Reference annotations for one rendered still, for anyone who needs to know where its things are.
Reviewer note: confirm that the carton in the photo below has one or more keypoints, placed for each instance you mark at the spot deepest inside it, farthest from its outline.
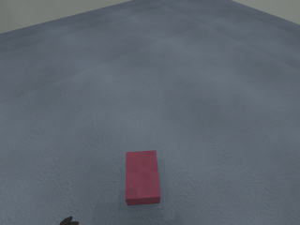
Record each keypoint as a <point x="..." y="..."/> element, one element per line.
<point x="142" y="180"/>

